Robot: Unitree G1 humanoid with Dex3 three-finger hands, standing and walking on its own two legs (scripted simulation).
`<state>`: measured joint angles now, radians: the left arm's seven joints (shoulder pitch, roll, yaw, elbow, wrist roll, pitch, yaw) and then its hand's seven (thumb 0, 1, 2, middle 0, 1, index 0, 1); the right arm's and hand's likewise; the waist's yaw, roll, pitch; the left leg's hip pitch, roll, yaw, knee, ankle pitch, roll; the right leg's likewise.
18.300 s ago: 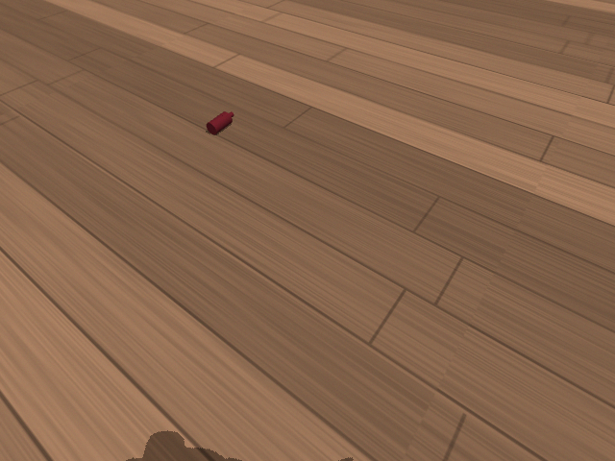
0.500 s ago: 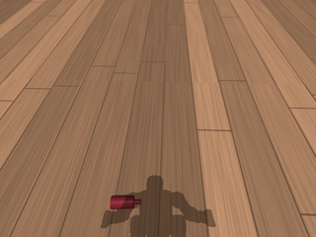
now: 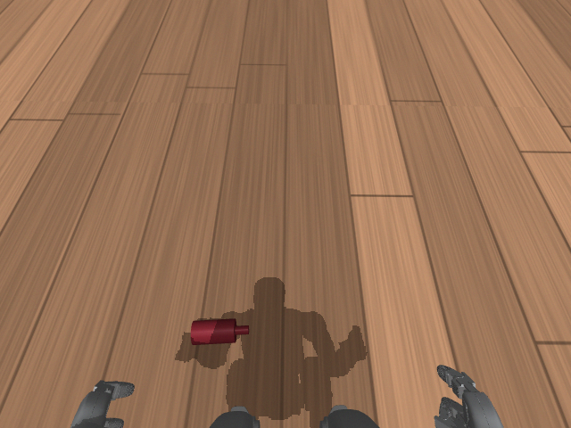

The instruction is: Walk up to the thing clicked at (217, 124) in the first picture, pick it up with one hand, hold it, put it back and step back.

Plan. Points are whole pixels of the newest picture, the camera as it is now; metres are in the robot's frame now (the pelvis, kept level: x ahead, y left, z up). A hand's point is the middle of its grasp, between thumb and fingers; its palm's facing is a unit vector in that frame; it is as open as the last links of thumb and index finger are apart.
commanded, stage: rise first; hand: left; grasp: from above
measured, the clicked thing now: (221, 331) +0.43 +0.21 -0.69
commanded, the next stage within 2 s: none
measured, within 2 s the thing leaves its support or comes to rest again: neither
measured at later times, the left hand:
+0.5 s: hand out of the picture +0.13 +0.26 -0.22, palm faces -0.27 -0.81 -0.51, open 14.1 cm
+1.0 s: hand (165, 373) +0.26 +0.29 -0.42, palm faces -0.48 -0.31 -0.82, open 13.5 cm
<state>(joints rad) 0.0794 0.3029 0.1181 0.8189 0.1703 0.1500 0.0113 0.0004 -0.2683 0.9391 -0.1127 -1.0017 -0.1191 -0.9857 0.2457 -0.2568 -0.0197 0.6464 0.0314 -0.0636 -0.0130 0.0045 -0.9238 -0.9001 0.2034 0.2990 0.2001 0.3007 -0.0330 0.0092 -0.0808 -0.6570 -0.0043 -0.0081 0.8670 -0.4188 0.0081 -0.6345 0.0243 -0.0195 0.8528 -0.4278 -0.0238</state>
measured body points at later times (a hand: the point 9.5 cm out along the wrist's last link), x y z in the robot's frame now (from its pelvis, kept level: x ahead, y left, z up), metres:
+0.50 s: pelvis -0.01 +0.01 -0.08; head +0.10 +0.02 +0.36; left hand +0.15 +0.30 -0.19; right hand +0.18 -0.24 -0.16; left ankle +0.00 +0.11 -0.70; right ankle -0.01 -0.11 -0.70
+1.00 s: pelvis -0.09 +0.00 -0.29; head +0.12 +0.01 +0.11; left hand +0.29 +0.30 -0.38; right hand +0.06 -0.27 -0.42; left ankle +0.00 +0.11 -0.70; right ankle -0.01 -0.11 -0.70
